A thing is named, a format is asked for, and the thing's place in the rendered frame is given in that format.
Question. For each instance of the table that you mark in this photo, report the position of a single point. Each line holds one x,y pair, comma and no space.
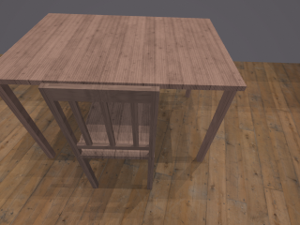
169,52

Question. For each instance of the chair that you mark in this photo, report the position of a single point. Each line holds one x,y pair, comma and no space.
121,123

